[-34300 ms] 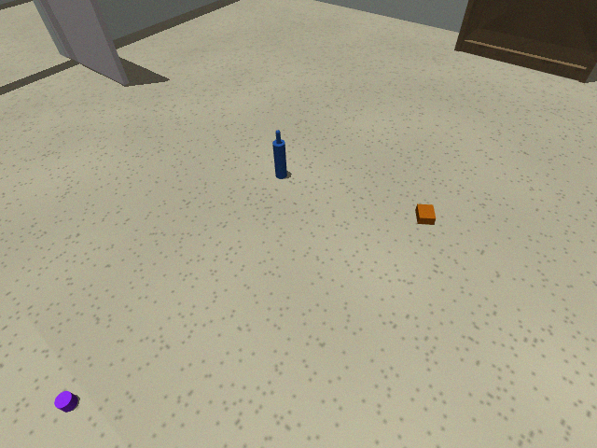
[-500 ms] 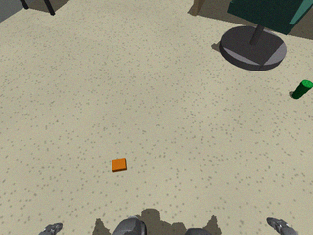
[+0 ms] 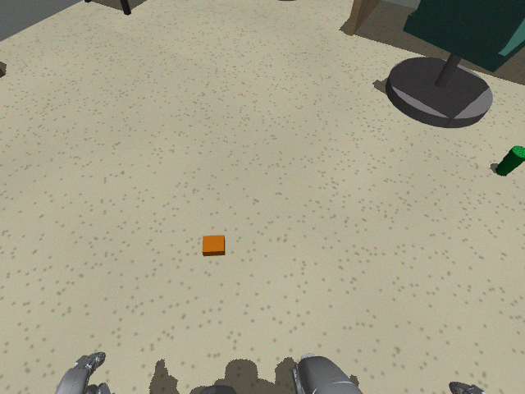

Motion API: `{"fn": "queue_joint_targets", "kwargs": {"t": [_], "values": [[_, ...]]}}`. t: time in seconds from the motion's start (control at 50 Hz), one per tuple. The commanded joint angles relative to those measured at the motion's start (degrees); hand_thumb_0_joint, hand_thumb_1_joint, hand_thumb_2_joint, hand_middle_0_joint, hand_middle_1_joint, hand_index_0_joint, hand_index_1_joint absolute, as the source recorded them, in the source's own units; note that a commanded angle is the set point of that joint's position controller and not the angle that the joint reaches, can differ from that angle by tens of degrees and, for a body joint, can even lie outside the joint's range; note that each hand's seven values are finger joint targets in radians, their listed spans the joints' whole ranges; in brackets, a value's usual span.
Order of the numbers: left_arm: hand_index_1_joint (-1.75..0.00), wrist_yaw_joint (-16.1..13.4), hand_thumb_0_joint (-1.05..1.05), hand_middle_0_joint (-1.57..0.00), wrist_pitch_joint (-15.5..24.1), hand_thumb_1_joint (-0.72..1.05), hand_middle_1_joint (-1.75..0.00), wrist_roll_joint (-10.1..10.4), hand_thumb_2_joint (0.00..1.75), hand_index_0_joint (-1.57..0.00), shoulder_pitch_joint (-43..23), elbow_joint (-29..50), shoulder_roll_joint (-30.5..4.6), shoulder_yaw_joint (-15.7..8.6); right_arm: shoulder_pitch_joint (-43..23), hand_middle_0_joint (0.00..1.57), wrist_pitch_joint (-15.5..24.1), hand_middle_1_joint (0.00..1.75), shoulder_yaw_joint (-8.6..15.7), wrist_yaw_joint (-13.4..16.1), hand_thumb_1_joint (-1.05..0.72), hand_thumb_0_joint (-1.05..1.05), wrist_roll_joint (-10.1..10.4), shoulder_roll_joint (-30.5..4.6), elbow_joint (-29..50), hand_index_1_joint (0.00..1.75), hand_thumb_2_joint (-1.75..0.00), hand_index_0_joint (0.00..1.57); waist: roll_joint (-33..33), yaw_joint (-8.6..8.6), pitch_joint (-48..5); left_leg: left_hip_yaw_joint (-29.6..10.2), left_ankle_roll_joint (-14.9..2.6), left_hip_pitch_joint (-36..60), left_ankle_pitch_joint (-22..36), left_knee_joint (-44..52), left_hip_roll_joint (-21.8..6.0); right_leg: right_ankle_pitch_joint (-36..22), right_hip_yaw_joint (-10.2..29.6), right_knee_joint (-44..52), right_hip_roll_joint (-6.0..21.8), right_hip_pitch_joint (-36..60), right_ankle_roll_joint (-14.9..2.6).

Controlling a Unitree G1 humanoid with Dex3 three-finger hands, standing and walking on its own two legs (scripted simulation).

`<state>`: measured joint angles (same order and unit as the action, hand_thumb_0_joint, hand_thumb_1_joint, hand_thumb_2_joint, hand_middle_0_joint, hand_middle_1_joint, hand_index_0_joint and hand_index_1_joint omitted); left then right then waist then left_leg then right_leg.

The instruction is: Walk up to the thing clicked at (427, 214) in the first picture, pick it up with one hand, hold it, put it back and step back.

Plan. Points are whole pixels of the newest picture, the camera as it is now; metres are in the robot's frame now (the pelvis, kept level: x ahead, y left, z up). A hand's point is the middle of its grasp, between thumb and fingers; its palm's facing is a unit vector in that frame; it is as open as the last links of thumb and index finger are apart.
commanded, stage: step back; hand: left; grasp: from above
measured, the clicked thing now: (213, 245) +0.69 +0.20 -0.74
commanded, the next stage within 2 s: none
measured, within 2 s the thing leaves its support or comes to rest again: neither
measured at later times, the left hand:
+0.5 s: hand out of the picture -0.08 +0.25 -0.14, palm faces -0.06 -0.90 -0.43, open 7.4 cm
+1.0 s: hand out of the picture -0.27 +0.22 -0.15, palm faces -0.07 -0.91 -0.40, open 7.4 cm
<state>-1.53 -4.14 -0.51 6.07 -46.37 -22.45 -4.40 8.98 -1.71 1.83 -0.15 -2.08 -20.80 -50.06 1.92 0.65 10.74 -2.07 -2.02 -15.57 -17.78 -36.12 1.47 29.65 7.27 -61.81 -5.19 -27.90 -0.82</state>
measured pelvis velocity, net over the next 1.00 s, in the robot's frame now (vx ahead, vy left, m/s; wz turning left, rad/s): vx -0.35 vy -0.04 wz -0.08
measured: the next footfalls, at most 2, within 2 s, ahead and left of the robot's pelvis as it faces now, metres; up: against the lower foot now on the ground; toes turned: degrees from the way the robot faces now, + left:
right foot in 0.28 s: -0.11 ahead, -0.15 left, +0.00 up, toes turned -3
left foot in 0.60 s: -0.17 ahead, +0.10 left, +0.00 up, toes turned -3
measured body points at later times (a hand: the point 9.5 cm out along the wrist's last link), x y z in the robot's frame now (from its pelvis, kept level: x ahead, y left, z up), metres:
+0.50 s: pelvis -0.17 -0.02 +0.00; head -0.12 -0.04 +0.45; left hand -0.08 +0.29 -0.11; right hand -0.09 -0.35 -0.13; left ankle -0.16 +0.11 -0.67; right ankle -0.15 -0.15 -0.73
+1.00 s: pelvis -0.35 -0.04 -0.01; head -0.31 -0.06 +0.44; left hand -0.26 +0.27 -0.12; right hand -0.24 -0.37 -0.12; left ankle -0.24 +0.10 -0.70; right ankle -0.37 -0.16 -0.73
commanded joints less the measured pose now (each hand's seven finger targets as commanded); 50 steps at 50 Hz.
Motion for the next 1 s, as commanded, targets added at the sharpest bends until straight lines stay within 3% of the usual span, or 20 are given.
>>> {"fn": "queue_joint_targets", "kwargs": {"t": [0.0, 0.12, 0.24, 0.26, 0.28, 0.3, 0.36, 0.5, 0.56, 0.58, 0.6, 0.62, 0.68, 0.78, 0.84, 0.88, 0.9, 0.92, 0.94, 0.98], "values": [[-0.30, -0.3, 0.00, -0.20, 2.0, 0.90, -0.30, 0.1, 0.90, -0.20, 5.5, 2.8, -10.6, -3.8, -3.7, 0.20, 1.7, 0.30, 4.4, 1.8, -0.90, 0.00, 0.2, -13.9, 5.6, 0.30, -0.90, 0.20, -8.3, -2.14, -11.0, -11.0, -10.85, 5.2, 29.4, 11.0, -14.7, -1.3, 3.1, -11.9, -0.7, -1.1, 0.90], [-0.30, 0.3, 0.00, -0.20, 2.3, 0.90, -0.30, -0.5, 0.90, -0.20, 5.0, 3.7, -9.4, -3.3, -0.2, 0.20, 1.2, 0.30, 5.2, 1.8, -0.90, 0.00, 0.4, -15.1, 6.8, 0.30, -0.90, 0.20, -11.4, 1.36, -12.5, -11.3, -13.43, 10.7, 24.8, 10.6, -16.9, 0.3, -1.2, 5.0, 1.9, 2.0, 3.25], [-0.30, 1.0, 0.00, -0.20, 2.9, 0.90, -0.30, -1.0, 0.90, -0.20, 16.4, -2.3, -9.5, -3.5, -4.8, 0.20, -0.7, 0.30, 5.4, 1.2, -0.90, 0.00, 1.0, -16.5, 8.1, 0.30, -0.90, 0.20, -13.1, -3.05, -16.9, -8.6, -6.07, -1.0, 10.4, 6.9, -13.2, -12.8, -7.6, 36.3, 4.1, 21.0, -1.11], [-0.30, 1.1, 0.00, -0.20, 3.3, 0.90, -0.30, -2.0, 0.90, -0.20, 15.1, -1.5, -12.1, -4.3, -3.1, 0.20, -0.8, 0.30, 4.6, 1.1, -0.90, 0.00, 1.3, -14.0, 8.0, 0.30, -0.90, 0.20, -5.8, -2.14, -14.6, -7.2, -2.57, -9.5, 1.7, 2.1, -9.0, -9.0, 1.8, 38.8, 8.5, 22.7, -2.82], [-0.30, 1.2, 0.00, -0.20, 3.4, 0.90, -0.30, -2.2, 0.90, -0.20, 12.6, 0.3, -17.4, -5.8, -4.7, 0.20, -0.3, 0.30, 3.8, 1.2, -0.90, 0.00, 2.0, -10.6, 9.4, 0.30, -0.90, 0.20, 9.2, -2.85, -11.1, -2.4, 1.44, -18.7, -9.9, -9.1, 2.2, -9.0, 17.9, 43.4, 20.3, 19.4, -8.32], [-0.30, 1.0, 0.00, -0.20, 3.3, 0.90, -0.30, -2.4, 0.90, -0.20, 8.3, 2.5, -21.6, -6.3, -6.9, 0.20, -0.6, 0.30, 4.6, 2.1, -0.90, 0.00, 1.5, -12.1, 9.2, 0.30, -0.90, 0.20, 14.2, -5.30, -8.1, -5.3, 2.99, -14.4, -17.0, -23.3, 3.4, -11.2, 26.0, 46.9, 30.1, 4.9, -16.33], [-0.30, 0.0, 0.00, -0.20, 3.8, 0.90, -0.30, -2.0, 0.90, -0.20, -2.9, 5.0, -14.7, -4.4, 0.3, 0.20, -0.4, 0.30, 4.5, 1.9, -0.90, 0.00, 2.5, -12.7, 5.7, 0.30, -0.90, 0.20, 4.5, 1.74, -6.9, -8.0, 2.30, -11.2, -9.2, -34.2, 5.3, -29.1, 6.7, 39.2, 20.3, 4.2, -11.53], [-0.30, -0.7, 0.00, -0.20, 2.7, 0.90, -0.30, -1.8, 0.90, -0.20, 3.9, 5.0, -13.4, -3.9, 0.9, 0.20, 0.8, 0.30, 3.4, 1.7, -0.90, 0.00, 1.3, -10.6, 6.1, 0.30, -0.90, 0.20, 10.2, -3.12, -12.1, 0.2, 2.51, -8.9, -10.4, -4.7, 0.2, -40.0, 4.0, 29.7, 19.1, 23.3, -9.34], [-0.30, -0.3, 0.00, -0.20, 1.5, 0.90, -0.30, -0.8, 0.90, -0.20, 3.6, 5.8, -11.9, -2.5, 5.4, 0.20, 1.3, 0.30, 4.5, 1.7, -0.90, 0.00, 0.5, -12.1, 3.6, 0.30, -0.90, 0.20, 6.0, -1.61, -14.3, -0.4, 0.75, 3.7, 8.7, 13.5, -1.4, -34.4, 1.7, 21.8, 16.0, 16.3, -5.28], [-0.30, 0.0, 0.00, -0.20, 1.3, 0.90, -0.30, -0.5, 0.90, -0.20, 5.2, 6.1, -9.4, -1.9, 4.7, 0.20, 1.5, 0.30, 5.5, 1.9, -0.90, 0.00, -0.2, -16.3, 4.0, 0.30, -0.90, 0.20, -4.2, -2.35, -15.3, -16.0, -3.21, 8.6, 16.8, 14.7, -12.8, -21.0, -1.7, 15.1, 10.1, 6.4, -2.31], [-0.30, -0.5, 0.00, -0.20, 1.3, 0.90, -0.30, 0.2, 0.90, -0.20, 1.0, 7.0, -10.7, -2.5, 1.9, 0.20, 1.1, 0.30, 6.4, 1.1, -0.90, 0.00, 0.6, -23.4, 5.3, 0.30, -0.90, 0.20, -15.8, 0.38, -14.2, -27.4, -13.04, 1.1, 25.5, 16.2, -23.2, 6.4, -5.7, 4.2, 1.6, 3.5, 0.18], [-0.30, -1.1, 0.00, -0.20, 1.1, 0.90, -0.30, -0.7, 0.90, -0.20, -1.6, 6.3, -11.7, -3.3, 1.9, 0.20, 1.5, 0.30, 6.6, 1.2, -0.90, 0.00, 0.0, -22.9, 5.1, 0.30, -0.90, 0.20, -12.7, 1.78, -12.0, -31.2, -16.04, -5.0, 23.8, 17.3, -25.4, 8.9, 1.8, -5.5, 1.6, 4.9, 0.22], [-0.30, -0.5, 0.00, -0.20, 0.7, 0.90, -0.30, 0.5, 0.90, -0.20, 4.0, 2.9, -10.8, -3.0, -3.4, 0.20, 1.7, 0.30, 4.4, 2.2, -0.90, 0.00, 0.1, -16.5, 5.4, 0.30, -0.90, 0.20, -7.1, -3.15, -11.5, -12.9, -11.01, -1.9, 27.9, 11.8, -16.8, 0.6, 4.1, -13.6, 0.2, 2.1, -0.59], [-0.30, 0.7, 0.00, -0.20, 1.7, 0.90, -0.30, -0.5, 0.90, -0.20, 3.8, 2.8, -9.6, -2.8, -0.8, 0.20, 0.7, 0.30, 4.5, 1.8, -0.90, 0.00, -0.5, -15.0, 6.1, 0.30, -0.90, 0.20, -12.2, 0.00, -11.2, -11.8, -12.02, 4.8, 20.6, 11.2, -15.4, 1.2, -2.7, 6.4, 2.4, 4.0, 2.35], [-0.30, 0.9, 0.00, -0.20, 2.8, 0.90, -0.30, -0.8, 0.90, -0.20, 6.9, 0.3, -9.5, -2.7, -0.6, 0.20, -0.1, 0.30, 5.0, 1.5, -0.90, 0.00, -0.1, -16.6, 5.9, 0.30, -0.90, 0.20, -13.5, -0.44, -16.0, -10.5, -9.60, 6.4, 13.8, 8.9, -14.4, -3.1, -6.8, 26.7, 3.3, 12.0, 0.75], [-0.30, 0.8, 0.00, -0.20, 3.7, 0.90, -0.30, -1.5, 0.90, -0.20, 11.8, -2.9, -10.0, -3.0, -1.8, 0.20, -0.9, 0.30, 4.5, 1.1, -0.90, 0.00, 0.5, -15.6, 5.7, 0.30, -0.90, 0.20, -11.1, -2.64, -17.4, -6.8, -5.61, -0.5, 8.4, 3.4, -11.2, -12.0, -6.8, 40.7, 3.6, 21.9, -1.19], [-0.30, 0.8, 0.00, -0.20, 4.1, 0.90, -0.30, -2.5, 0.90, -0.20, 11.4, -2.6, -13.5, -4.2, -1.0, 0.20, -0.9, 0.30, 3.5, 0.9, -0.90, 0.00, 0.7, -12.3, 6.3, 0.30, -0.90, 0.20, -1.7, -2.04, -14.0, -4.4, -1.69, -13.8, -3.0, -4.1, -5.2, -6.2, 6.9, 41.3, 10.3, 25.2, -3.47], [-0.30, 0.8, 0.00, -0.20, 3.9, 0.90, -0.30, -2.4, 0.90, -0.20, 7.7, -0.6, -20.5, -5.8, -3.6, 0.20, -0.5, 0.30, 3.2, 1.7, -0.90, 0.00, 0.9, -10.1, 7.8, 0.30, -0.90, 0.20, 11.6, -4.09, -10.9, -3.2, 1.78, -17.8, -15.1, -14.2, 2.9, -0.8, 22.7, 45.9, 25.5, 13.0, -11.52], [-0.30, 0.4, 0.00, -0.20, 4.1, 0.90, -0.30, -2.5, 0.90, -0.20, 3.5, 0.9, -21.9, -5.8, -5.5, 0.20, -0.8, 0.30, 4.4, 2.0, -0.90, 0.00, 0.9, -13.2, 7.1, 0.30, -0.90, 0.20, 10.8, -4.46, -6.9, -9.6, 2.97, -12.8, -15.4, -24.5, 0.4, 1.2, 28.7, 48.8, 31.1, 0.8, -16.69], [-0.30, 0.0, 0.00, -0.20, 4.8, 0.90, -0.30, -1.9, 0.90, -0.20, -2.8, 1.7, -16.0, -4.0, -0.9, 0.20, -0.4, 0.30, 4.3, 1.8, -0.90, 0.00, 1.5, -13.3, 4.1, 0.30, -0.90, 0.20, 1.9, 0.33, -4.7, -9.7, 2.37, -13.3, -8.3, -30.6, 3.2, -12.8, 12.0, 41.7, 21.8, 3.1, -12.08]]}}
